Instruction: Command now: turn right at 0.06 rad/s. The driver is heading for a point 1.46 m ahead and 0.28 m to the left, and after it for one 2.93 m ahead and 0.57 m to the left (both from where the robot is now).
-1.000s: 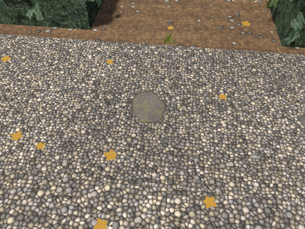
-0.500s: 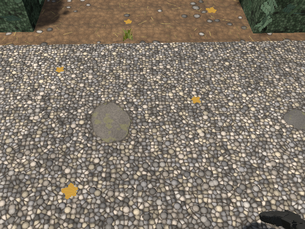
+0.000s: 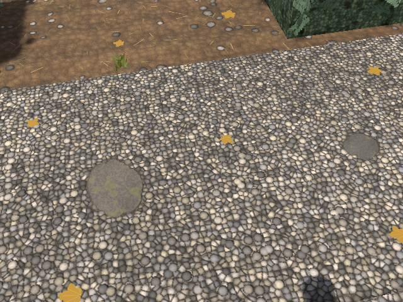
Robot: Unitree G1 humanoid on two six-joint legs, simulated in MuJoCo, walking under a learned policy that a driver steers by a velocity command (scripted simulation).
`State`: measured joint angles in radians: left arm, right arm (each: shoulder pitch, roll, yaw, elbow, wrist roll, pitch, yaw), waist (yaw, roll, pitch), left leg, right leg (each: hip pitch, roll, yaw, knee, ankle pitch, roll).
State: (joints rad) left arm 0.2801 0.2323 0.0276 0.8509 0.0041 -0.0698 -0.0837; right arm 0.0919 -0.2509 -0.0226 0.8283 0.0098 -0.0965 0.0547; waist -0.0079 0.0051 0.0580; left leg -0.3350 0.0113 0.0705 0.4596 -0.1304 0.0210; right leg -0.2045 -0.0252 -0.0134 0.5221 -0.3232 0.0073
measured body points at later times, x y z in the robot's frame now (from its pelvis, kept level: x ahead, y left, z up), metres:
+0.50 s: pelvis +0.03 +0.00 +0.00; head +0.05 -0.01 +0.45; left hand +0.11 +0.27 -0.13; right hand +0.18 -0.27 -0.12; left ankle +0.07 +0.11 -0.74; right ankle -0.03 -0.12 -0.74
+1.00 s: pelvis +0.03 +0.00 +0.00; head +0.06 +0.00 +0.45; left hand +0.07 +0.27 -0.14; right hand +0.17 -0.27 -0.12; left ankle +0.07 +0.11 -0.74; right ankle -0.03 -0.12 -0.74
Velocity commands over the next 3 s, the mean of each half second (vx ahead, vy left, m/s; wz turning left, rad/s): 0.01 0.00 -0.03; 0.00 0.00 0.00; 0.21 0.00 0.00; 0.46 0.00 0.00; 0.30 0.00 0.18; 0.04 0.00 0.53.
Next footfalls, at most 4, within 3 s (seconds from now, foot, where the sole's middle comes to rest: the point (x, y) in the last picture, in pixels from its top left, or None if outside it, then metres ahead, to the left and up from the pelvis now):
1.74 right None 0.31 -0.10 -0.77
2.14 left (181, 276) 0.62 0.12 -0.95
2.50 right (234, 231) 0.80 -0.10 -0.95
2.94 left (179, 265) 0.66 0.13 -0.95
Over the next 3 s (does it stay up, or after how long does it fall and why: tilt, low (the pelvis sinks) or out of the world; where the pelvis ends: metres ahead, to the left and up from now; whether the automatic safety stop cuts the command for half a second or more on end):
stays up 0.65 0.02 -0.19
